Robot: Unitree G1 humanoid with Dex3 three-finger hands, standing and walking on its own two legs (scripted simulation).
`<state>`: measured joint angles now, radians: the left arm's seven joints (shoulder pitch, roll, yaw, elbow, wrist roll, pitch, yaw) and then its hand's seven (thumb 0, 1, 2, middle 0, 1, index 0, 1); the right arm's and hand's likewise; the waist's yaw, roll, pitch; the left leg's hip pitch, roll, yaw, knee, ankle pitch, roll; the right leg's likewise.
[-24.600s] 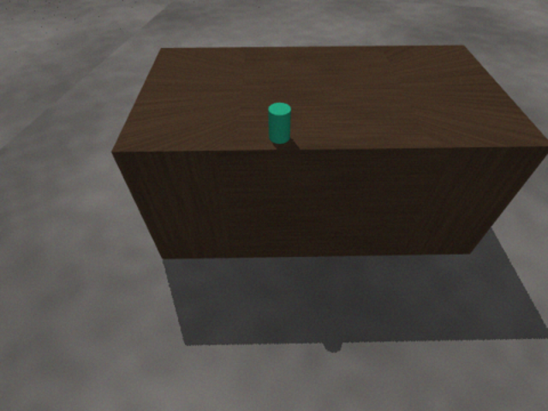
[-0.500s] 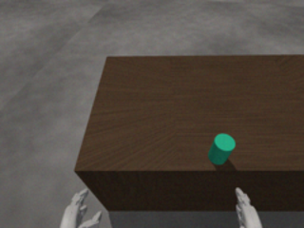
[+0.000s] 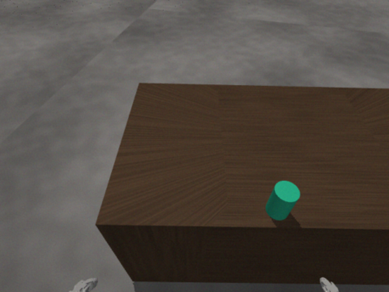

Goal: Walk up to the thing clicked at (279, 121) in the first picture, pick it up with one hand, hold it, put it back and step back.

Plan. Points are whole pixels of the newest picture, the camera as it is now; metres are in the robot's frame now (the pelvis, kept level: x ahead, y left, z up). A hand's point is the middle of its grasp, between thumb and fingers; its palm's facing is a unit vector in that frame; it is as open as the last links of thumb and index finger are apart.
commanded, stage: home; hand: right
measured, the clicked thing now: (281, 200) +0.39 -0.22 -0.12
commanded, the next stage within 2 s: stand in 1.90 s
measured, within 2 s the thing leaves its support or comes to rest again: neither
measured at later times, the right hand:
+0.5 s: hand out of the picture +0.03 -0.25 -0.14, palm faces -0.05 +0.93 -0.35, open 17.3 cm
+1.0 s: hand out of the picture +0.06 -0.26 -0.14, palm faces -0.04 +0.93 -0.36, open 17.3 cm
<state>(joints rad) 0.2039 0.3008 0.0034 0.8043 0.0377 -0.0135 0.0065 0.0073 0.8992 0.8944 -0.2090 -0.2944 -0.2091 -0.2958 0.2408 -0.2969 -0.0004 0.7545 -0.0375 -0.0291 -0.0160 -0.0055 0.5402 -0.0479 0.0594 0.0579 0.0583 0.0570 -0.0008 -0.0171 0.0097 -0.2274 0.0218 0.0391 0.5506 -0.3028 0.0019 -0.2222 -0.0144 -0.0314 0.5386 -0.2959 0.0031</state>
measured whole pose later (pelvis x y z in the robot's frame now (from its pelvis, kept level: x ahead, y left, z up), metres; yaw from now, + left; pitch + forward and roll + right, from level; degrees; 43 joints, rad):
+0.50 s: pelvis -0.02 +0.00 +0.01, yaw +0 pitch -3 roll +0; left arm 0.21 0.35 -0.01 1.11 0.02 0.00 -0.01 0.00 0.90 0.90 -0.21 -0.29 -0.21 -0.29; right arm 0.18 -0.35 0.02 1.10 -0.02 -0.02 0.00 0.00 0.52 -0.06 0.06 0.06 0.06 0.06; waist 0.00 -0.01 0.04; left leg -0.14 0.01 0.04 0.37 -0.18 0.00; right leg -0.13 -0.02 -0.03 0.36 -0.18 0.00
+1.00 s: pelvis +0.00 -0.01 +0.02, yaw +0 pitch -2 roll +0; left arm 0.12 0.34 -0.01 1.14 0.01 -0.01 0.00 0.00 0.90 0.90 -0.21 -0.29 -0.21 -0.29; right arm 0.13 -0.36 0.02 1.13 -0.01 -0.02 0.00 0.00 0.50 -0.07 0.06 0.06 0.06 0.06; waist -0.01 0.00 0.04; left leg -0.10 0.02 0.03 0.32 -0.18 -0.01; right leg -0.10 -0.01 -0.04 0.31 -0.18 0.00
